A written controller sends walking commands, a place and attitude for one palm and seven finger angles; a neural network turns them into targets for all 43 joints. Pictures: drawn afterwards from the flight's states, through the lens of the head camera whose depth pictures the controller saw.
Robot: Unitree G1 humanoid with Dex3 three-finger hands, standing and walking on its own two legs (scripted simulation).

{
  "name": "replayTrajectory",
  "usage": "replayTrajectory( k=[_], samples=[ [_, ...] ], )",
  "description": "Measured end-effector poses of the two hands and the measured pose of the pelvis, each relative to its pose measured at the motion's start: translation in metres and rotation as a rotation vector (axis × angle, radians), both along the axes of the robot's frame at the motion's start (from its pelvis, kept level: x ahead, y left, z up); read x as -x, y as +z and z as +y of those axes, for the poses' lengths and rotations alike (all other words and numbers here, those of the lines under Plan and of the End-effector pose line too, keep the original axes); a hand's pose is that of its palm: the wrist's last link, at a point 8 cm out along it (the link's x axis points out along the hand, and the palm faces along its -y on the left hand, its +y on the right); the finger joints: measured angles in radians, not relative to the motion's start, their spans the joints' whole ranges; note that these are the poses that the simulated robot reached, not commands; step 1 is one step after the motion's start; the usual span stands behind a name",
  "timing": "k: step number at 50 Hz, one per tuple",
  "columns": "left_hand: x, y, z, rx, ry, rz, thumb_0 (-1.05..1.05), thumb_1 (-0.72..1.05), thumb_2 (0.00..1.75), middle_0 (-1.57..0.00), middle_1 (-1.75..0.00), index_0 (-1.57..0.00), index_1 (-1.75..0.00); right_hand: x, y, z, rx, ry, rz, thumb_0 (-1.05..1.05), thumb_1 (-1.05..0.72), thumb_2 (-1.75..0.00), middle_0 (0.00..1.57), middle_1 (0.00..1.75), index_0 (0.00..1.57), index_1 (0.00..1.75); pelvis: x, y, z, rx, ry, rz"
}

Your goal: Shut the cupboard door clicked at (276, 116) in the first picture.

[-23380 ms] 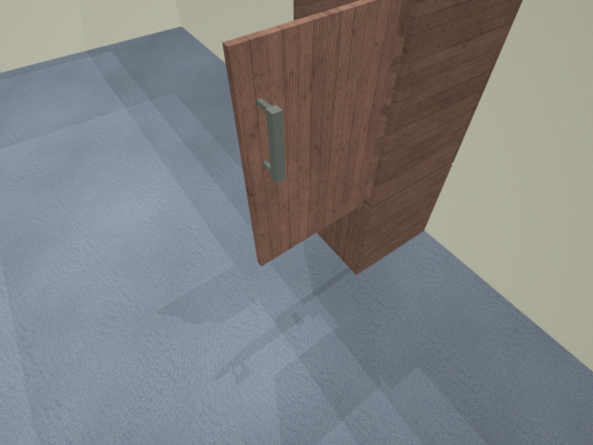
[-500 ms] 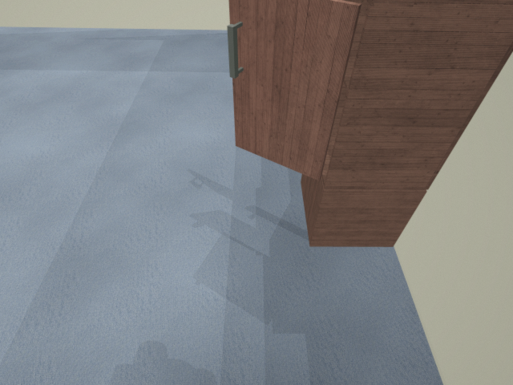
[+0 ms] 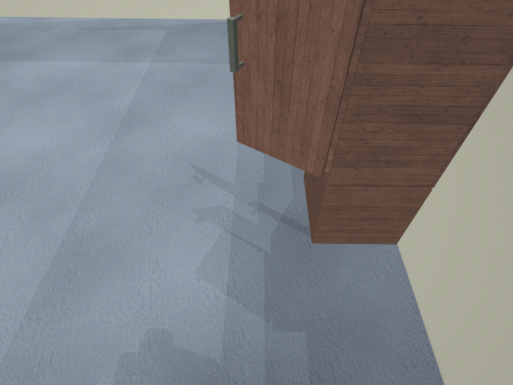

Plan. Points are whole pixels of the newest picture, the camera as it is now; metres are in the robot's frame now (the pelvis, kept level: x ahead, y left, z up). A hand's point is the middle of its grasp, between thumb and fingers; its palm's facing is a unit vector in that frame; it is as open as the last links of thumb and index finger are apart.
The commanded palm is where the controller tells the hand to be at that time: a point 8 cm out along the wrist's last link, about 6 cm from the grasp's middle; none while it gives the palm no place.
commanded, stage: look to check the result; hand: left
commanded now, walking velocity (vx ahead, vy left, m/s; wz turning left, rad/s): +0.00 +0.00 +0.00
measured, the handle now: (237, 44) +1.01 +0.12 +0.06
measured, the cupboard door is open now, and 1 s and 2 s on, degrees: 58 58 58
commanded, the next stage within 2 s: walk to a spot facing it in 0.14 s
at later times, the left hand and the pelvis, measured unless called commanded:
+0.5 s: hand out of the picture +0.06 +0.21 -0.18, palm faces +0.11 -0.96 -0.27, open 7.4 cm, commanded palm none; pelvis +0.01 -0.01 -0.01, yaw +6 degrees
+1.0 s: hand out of the picture +0.01 +0.20 -0.16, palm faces +0.42 -0.85 -0.32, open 7.4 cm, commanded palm none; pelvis +0.01 -0.04 -0.01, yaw +26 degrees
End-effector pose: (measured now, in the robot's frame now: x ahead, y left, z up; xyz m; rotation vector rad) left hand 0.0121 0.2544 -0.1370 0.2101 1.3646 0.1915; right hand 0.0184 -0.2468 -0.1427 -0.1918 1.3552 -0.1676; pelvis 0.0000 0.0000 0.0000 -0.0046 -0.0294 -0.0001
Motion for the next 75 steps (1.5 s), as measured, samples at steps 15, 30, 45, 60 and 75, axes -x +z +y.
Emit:
replayTrajectory(
  k=[15,30,45,60,75],
  samples=[
    [-0.039,0.009,0.006,-0.032,-0.021,-0.07,0.0,0.9,0.9,-0.2,-0.3,-0.2,-0.3,-0.047,0.008,-0.027,0.04,0.042,-0.074,0.01,-0.9,-0.9,0.2,0.3,0.2,0.3,-0.012,0.002,-0.008,-0.004,0.007,0.002],
    [-0.018,-0.028,0.004,0.018,0.14,-0.094,0.0,0.9,0.9,-0.21,-0.3,-0.21,-0.3,-0.063,-0.014,0.009,0.011,0.149,-0.009,0.01,-0.9,-0.9,0.2,0.3,0.2,0.3,-0.017,-0.025,0.005,0.008,0.169,-0.001],
    [0.0,0.005,-0.003,-0.08,0.302,-0.212,0.0,0.9,0.9,-0.2,-0.3,-0.2,-0.3,-0.102,-0.017,0.0,-0.023,0.342,0.012,0.01,-0.9,-0.9,0.21,0.3,0.21,0.3,-0.009,-0.017,-0.028,0.007,0.378,0.065],
    [0.096,-0.01,-0.036,-0.045,0.58,-0.142,0.0,0.9,0.9,-0.21,-0.3,-0.21,-0.3,-0.227,0.006,0.05,-0.01,0.661,-0.167,0.01,-0.91,-0.9,0.2,0.29,0.2,0.3,-0.018,-0.018,-0.023,-0.023,0.625,0.046],
    [0.066,0.011,-0.014,-0.117,0.715,-0.193,0.0,0.9,0.9,-0.2,-0.3,-0.2,-0.3,-0.26,-0.018,0.089,-0.059,0.809,-0.038,0.01,-0.9,-0.9,0.2,0.3,0.2,0.3,-0.084,-0.019,-0.005,-0.016,0.792,0.037]
  ],
)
